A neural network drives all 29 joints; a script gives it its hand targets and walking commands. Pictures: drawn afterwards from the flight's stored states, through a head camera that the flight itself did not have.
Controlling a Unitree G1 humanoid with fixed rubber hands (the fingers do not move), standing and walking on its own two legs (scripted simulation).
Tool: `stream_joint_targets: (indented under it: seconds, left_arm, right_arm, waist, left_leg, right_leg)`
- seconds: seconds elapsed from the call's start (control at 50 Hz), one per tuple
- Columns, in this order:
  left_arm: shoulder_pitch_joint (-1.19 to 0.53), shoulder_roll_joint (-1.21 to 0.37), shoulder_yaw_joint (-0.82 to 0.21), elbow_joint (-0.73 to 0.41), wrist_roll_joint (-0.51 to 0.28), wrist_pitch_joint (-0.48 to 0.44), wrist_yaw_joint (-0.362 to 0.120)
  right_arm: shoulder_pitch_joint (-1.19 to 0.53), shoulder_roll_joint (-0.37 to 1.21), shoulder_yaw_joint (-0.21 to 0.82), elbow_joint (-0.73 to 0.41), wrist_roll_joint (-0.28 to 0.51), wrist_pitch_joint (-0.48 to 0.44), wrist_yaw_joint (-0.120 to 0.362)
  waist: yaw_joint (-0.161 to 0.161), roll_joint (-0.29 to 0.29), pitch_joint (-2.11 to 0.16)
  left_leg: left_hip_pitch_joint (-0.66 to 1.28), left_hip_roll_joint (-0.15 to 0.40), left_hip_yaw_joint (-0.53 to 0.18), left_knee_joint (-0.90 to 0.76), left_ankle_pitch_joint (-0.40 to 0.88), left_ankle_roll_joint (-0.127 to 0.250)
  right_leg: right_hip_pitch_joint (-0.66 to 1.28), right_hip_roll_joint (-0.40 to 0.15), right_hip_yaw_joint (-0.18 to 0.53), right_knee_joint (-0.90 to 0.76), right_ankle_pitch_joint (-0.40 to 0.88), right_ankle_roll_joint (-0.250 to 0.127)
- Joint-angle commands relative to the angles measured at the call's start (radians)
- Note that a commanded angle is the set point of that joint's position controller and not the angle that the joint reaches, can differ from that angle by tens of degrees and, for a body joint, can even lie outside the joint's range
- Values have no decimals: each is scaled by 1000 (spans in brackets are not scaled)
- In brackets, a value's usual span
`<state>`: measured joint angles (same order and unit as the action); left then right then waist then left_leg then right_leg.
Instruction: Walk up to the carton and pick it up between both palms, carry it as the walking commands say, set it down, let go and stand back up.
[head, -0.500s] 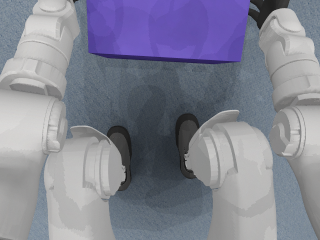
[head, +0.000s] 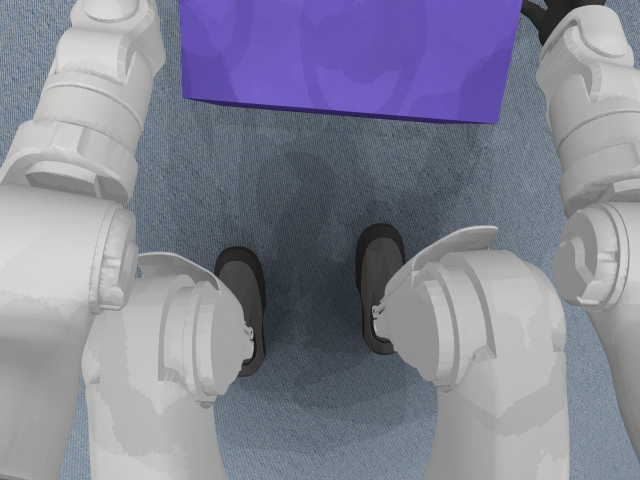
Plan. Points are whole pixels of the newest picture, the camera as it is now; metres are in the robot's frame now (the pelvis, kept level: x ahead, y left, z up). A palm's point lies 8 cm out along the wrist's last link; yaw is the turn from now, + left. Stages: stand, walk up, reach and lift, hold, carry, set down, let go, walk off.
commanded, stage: set down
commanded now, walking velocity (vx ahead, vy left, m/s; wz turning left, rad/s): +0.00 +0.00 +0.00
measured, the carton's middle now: (344, 13) +0.53 -0.07 -0.26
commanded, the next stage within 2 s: let go in 1.76 s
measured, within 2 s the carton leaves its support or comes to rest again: neither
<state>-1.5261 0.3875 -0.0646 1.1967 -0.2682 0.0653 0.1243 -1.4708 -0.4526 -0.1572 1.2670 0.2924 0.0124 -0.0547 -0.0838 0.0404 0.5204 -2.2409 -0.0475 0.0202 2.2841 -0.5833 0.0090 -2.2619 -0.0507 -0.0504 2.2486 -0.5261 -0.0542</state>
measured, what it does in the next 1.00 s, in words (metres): rises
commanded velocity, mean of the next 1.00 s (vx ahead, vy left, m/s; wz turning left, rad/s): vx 0.00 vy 0.00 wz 0.00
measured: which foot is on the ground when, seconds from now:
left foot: down 0.00-1.00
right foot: down 0.00-1.00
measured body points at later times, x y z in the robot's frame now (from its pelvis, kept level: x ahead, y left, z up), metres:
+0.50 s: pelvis +0.00 -0.01 +0.00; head +0.37 -0.04 +0.24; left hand +0.58 +0.14 -0.17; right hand +0.51 -0.30 -0.18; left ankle +0.11 +0.11 -0.31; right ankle +0.13 -0.11 -0.31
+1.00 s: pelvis -0.01 -0.01 +0.10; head +0.35 -0.06 +0.34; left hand +0.58 +0.14 -0.03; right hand +0.51 -0.31 -0.04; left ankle +0.11 +0.11 -0.31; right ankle +0.13 -0.11 -0.31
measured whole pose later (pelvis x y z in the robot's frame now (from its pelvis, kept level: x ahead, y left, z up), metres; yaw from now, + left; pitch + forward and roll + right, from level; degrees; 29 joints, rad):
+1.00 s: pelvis -0.01 -0.01 +0.10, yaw -1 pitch +28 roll +2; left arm -1.40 0.48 0.13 0.79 -0.22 0.32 0.08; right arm -1.30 -0.53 -0.19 0.70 0.28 0.31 -0.04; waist -0.08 0.04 0.52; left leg -1.90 -0.03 0.03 1.97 -0.57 -0.01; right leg -1.96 0.01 -0.01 1.95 -0.49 -0.05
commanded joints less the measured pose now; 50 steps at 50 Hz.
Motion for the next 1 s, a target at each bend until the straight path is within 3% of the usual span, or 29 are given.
stream_joint_targets:
  seconds: [0.0,0.04,0.08,0.18,0.2,0.26,0.34,0.38,0.4,0.42,0.44,0.46,0.48,0.5,0.54,0.56,0.58,0.6,0.64,0.68,0.72,0.74,0.76,0.78,0.8,0.86,0.9,0.92,0.98]
  left_arm:
    - [-267,76,21,-188,7,-25,-13]
    - [-287,116,39,-202,4,-24,-7]
    - [-229,141,45,-208,44,-20,6]
    - [-187,119,41,-188,11,-2,-16]
    - [-173,130,52,-221,26,-9,-10]
    - [-203,152,56,-192,11,1,-17]
    - [-209,153,29,-277,-17,3,-24]
    - [-215,151,42,-296,-24,27,-24]
    - [-240,238,96,-416,-17,30,-23]
    - [-241,221,79,-411,-6,36,-20]
    - [-215,183,64,-406,-28,49,-18]
    - [-210,203,73,-446,-11,59,-11]
    - [-227,241,105,-391,-2,69,-10]
    - [-227,238,108,-464,-10,84,-10]
    - [-211,247,144,-462,17,105,-6]
    - [-207,292,166,-475,38,109,-6]
    - [-179,226,143,-333,29,115,-14]
    - [-213,251,187,-458,48,111,-12]
    - [-202,302,220,-451,61,122,-10]
    - [-154,280,214,-333,73,137,-4]
    - [-216,280,238,-496,72,137,-14]
    - [-211,296,252,-511,80,128,-19]
    - [-201,332,257,-554,71,145,-14]
    - [-204,281,206,-449,51,167,-16]
    - [-172,283,225,-438,48,180,-28]
    - [-156,292,232,-390,62,198,-41]
    - [-191,281,232,-559,73,200,-42]
    - [-202,289,223,-646,46,213,-39]
    - [-217,301,237,-599,50,264,-45]
  right_arm:
    - [-216,-163,-34,-170,-2,-37,-2]
    - [-217,-186,-35,-203,10,-39,5]
    - [-174,-218,-43,-159,37,-29,20]
    - [-132,-227,-33,-176,35,-24,27]
    - [-194,-211,-19,-283,54,-26,33]
    - [-155,-306,-73,-211,21,-11,30]
    - [-149,-214,-1,-303,55,6,33]
    - [-126,-287,-52,-319,31,23,24]
    - [-136,-317,-69,-451,31,35,14]
    - [-138,-274,-28,-385,51,46,19]
    - [-144,-297,-44,-456,30,55,19]
    - [-114,-304,-51,-470,33,66,14]
    - [-156,-307,-56,-460,24,80,5]
    - [-154,-372,-92,-509,-5,91,4]
    - [-151,-332,-91,-583,6,109,3]
    - [-113,-312,-80,-489,-5,129,3]
    - [-89,-273,-71,-379,-12,138,14]
    - [-110,-238,-28,-488,29,142,19]
    - [-161,-249,-45,-603,13,149,14]
    - [-131,-239,-31,-482,20,176,11]
    - [-116,-276,-60,-569,7,179,11]
    - [-181,-251,-28,-604,31,176,14]
    - [-183,-319,-76,-712,-1,182,-4]
    - [-125,-270,-51,-570,18,203,9]
    - [-103,-268,-54,-591,2,214,12]
    - [-100,-242,-50,-561,5,241,12]
    - [-168,-269,-64,-730,-1,238,16]
    - [-145,-342,-118,-809,-35,245,13]
    - [-125,-323,-106,-736,-16,301,26]
  waist:
    - [-96,55,-1273]
    - [-104,43,-1325]
    - [-54,123,-1383]
    - [-89,34,-1306]
    - [-38,29,-1393]
    - [-98,58,-1341]
    - [-68,36,-1480]
    - [-109,3,-1458]
    - [-90,6,-1622]
    - [-70,6,-1594]
    - [-108,-13,-1694]
    - [-111,16,-1675]
    - [-77,-32,-1672]
    - [-112,-29,-1720]
    - [-83,0,-1765]
    - [-49,0,-1725]
    - [-75,-22,-1566]
    - [-25,-4,-1613]
    - [11,-101,-1767]
    - [26,-81,-1721]
    - [1,-51,-1754]
    - [41,-78,-1759]
    - [13,-82,-1935]
    - [-11,-66,-1847]
    - [-28,-103,-1777]
    - [2,-72,-1769]
    - [12,-68,-1935]
    - [-46,-58,-2082]
    - [-36,-46,-1951]
  left_leg:
    - [471,12,-40,-139,267,-28]
    - [561,23,-33,-128,304,-29]
    - [621,27,-41,-139,334,-42]
    - [494,32,-29,-129,261,-30]
    - [554,28,-34,-127,334,-23]
    - [529,25,-26,-127,279,-30]
    - [607,18,-8,-122,304,-19]
    - [552,18,0,-155,240,-23]
    - [613,12,6,-157,268,-13]
    - [642,12,4,-169,241,-12]
    - [687,8,4,-157,256,-8]
    - [677,10,13,-180,228,-10]
    - [636,1,26,-186,208,-4]
    - [664,1,16,-195,225,-10]
    - [686,-5,26,-219,198,-2]
    - [697,-12,31,-237,201,-5]
    - [613,-8,28,-250,149,-7]
    - [656,-5,47,-256,150,3]
    - [680,-13,34,-271,222,21]
    - [648,-20,62,-298,187,15]
    - [653,-22,69,-321,201,10]
    - [626,-35,68,-336,227,14]
    - [707,-33,62,-344,249,14]
    - [703,-22,59,-362,212,7]
    - [645,-29,60,-395,170,19]
    - [703,-32,64,-438,136,21]
    - [789,-44,64,-464,254,12]
    - [893,-44,48,-476,295,6]
    - [857,-47,60,-546,230,0]
  right_leg:
    - [558,33,75,-158,395,51]
    - [596,32,55,-148,413,63]
    - [559,35,53,-122,441,55]
    - [611,18,59,-123,412,57]
    - [624,20,60,-115,467,59]
    - [616,23,58,-131,423,50]
    - [722,24,64,-145,460,52]
    - [766,23,51,-175,428,52]
    - [908,29,66,-178,492,55]
    - [836,33,46,-177,451,55]
    - [872,38,41,-183,461,44]
    - [892,47,38,-202,443,43]
    - [924,36,41,-213,421,55]
    - [930,44,33,-217,432,48]
    - [953,55,32,-247,415,43]
    - [911,57,19,-247,395,52]
    - [807,47,30,-271,330,44]
    - [857,51,49,-302,314,49]
    - [992,57,39,-286,408,66]
    - [981,72,33,-316,377,60]
    - [1026,81,57,-352,392,51]
    - [1042,80,53,-350,435,55]
    - [1165,88,48,-352,474,51]
    - [1101,77,41,-364,434,50]
    - [1100,77,38,-407,400,56]
    - [1069,70,45,-457,312,60]
    - [1140,90,38,-474,439,53]
    - [1202,92,20,-474,481,51]
    - [1130,94,27,-560,391,53]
